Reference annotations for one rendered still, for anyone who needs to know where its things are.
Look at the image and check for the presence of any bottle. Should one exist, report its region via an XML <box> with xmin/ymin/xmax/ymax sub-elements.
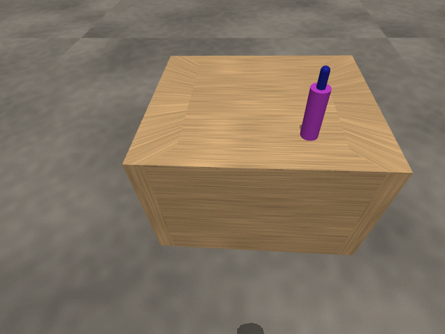
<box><xmin>300</xmin><ymin>65</ymin><xmax>332</xmax><ymax>141</ymax></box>

